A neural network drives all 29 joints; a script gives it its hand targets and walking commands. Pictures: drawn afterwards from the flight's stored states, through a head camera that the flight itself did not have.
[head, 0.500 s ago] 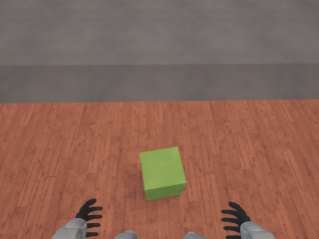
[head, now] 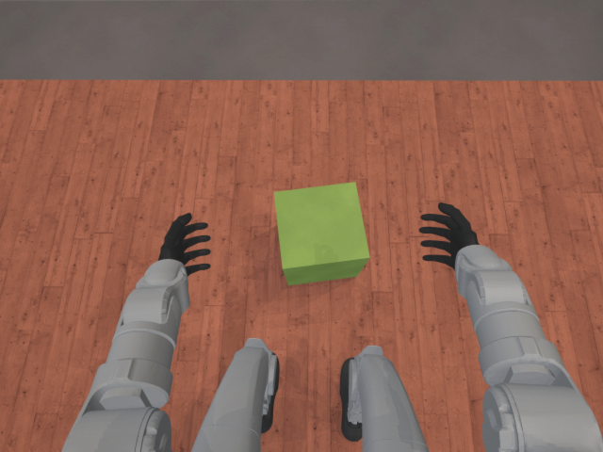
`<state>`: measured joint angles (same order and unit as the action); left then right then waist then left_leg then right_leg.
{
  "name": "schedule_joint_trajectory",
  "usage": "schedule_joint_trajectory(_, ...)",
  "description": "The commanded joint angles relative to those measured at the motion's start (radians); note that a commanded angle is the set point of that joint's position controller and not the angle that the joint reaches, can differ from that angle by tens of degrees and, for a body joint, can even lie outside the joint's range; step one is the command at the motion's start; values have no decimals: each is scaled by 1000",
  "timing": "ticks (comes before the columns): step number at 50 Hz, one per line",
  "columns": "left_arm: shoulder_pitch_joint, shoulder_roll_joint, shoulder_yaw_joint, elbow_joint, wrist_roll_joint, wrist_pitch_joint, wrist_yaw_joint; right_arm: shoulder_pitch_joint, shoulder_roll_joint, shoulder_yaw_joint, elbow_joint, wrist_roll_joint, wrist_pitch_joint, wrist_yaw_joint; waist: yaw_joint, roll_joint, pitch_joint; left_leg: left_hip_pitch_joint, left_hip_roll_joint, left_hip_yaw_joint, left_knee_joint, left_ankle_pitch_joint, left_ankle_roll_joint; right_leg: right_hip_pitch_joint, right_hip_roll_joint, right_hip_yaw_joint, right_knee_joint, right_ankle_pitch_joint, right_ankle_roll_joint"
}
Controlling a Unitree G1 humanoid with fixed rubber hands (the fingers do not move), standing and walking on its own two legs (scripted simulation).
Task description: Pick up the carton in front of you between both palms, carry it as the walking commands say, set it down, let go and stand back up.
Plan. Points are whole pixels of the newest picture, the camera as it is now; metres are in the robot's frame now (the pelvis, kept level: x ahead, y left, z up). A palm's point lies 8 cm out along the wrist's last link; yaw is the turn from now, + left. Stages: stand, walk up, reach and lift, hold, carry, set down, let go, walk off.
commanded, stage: reach and lift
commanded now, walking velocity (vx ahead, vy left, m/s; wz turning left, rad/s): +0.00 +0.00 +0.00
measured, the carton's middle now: (319, 238) +0.52 +0.01 -0.56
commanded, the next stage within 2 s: none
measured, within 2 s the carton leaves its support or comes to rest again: neither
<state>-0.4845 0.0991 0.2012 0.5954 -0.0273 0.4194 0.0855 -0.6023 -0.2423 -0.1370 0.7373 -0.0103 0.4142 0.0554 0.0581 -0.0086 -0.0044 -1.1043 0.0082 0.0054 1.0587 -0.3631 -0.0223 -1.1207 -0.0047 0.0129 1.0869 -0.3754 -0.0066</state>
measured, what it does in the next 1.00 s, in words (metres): lowers itself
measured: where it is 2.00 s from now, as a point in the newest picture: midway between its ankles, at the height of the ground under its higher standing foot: (308, 410)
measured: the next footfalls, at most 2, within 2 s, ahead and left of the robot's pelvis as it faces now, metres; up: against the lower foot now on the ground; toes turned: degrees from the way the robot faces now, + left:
none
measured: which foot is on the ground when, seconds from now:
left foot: down 0.00-1.00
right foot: down 0.00-1.00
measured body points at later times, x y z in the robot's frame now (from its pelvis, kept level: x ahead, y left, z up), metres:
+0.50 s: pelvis +0.00 -0.01 -0.03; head +0.32 -0.02 +0.29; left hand +0.50 +0.21 -0.13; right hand +0.58 -0.18 -0.13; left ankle +0.07 +0.13 -0.65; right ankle +0.07 -0.11 -0.65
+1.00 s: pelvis -0.02 +0.00 -0.18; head +0.35 -0.01 +0.09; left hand +0.50 +0.20 -0.34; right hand +0.56 -0.18 -0.35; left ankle +0.07 +0.14 -0.65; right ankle +0.07 -0.12 -0.65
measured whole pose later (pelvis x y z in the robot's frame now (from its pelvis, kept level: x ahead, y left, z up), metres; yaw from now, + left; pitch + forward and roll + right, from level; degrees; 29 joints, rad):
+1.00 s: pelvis -0.02 +0.00 -0.18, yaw +3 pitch +51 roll +4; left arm -1.19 0.13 0.38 0.83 -0.04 0.11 0.16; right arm -1.39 -0.43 -0.17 1.08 0.01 0.12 0.00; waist 0.07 0.00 0.04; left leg -2.06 -0.04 -0.02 1.67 -0.50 -0.06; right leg -2.09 0.05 0.07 1.71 -0.52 0.02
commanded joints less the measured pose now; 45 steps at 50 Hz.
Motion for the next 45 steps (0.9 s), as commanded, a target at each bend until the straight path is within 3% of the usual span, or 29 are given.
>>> schedule_joint_trajectory(1, -264, 71, 57, -49, 15, -36, 28, -326, -121, -43, -21, -13, -37, -5, 11, -48, -551, 173, -51, 48, -111, 73, -22, 286, 44, -10, -133, 69, 18)
schedule_joint_trajectory(9, -574, 102, 115, 37, 3, -115, 76, -692, -200, -48, 137, 3, -110, -16, 41, -74, -755, 81, -59, 75, -74, 62, -31, 264, 57, -7, -104, 77, 25)
schedule_joint_trajectory(16, -750, 117, 165, 85, 3, -189, 76, -913, -257, -62, 237, -13, -184, -5, 59, -95, -905, 10, -70, 85, -50, 162, -39, 256, 68, 4, -71, 201, 23)
schedule_joint_trajectory(22, -821, 111, 219, 66, 36, -228, 56, -1025, -275, -97, 256, -64, -224, 16, 62, -121, -1023, -18, -80, 86, -42, 306, -47, 314, 70, 11, -38, 398, 19)
schedule_joint_trajectory(27, -753, 79, 260, 29, 83, -262, 26, -983, -233, -146, 214, -120, -248, 29, 56, -148, -1099, -79, -91, 81, -45, 482, -50, 408, 63, 31, -6, 688, 20)
schedule_joint_trajectory(30, -728, 52, 286, 36, 112, -291, 10, -947, -190, -181, 205, -149, -269, 33, 47, -146, -1041, -177, -90, 73, -25, 515, -54, 350, 54, 44, 25, 766, 22)
schedule_joint_trajectory(38, -723, 24, 316, 111, 147, -334, 10, -877, -166, -208, 251, -160, -309, 8, 26, -78, -940, -307, -87, 65, 198, 441, -77, -97, 68, 23, 209, 537, 31)
schedule_joint_trajectory(45, -842, 91, 219, 118, 45, -336, 54, -1004, -266, -101, 229, -44, -324, -39, 21, -90, -1094, -349, -87, 65, 463, 398, -84, -256, 73, -12, 463, 419, 35)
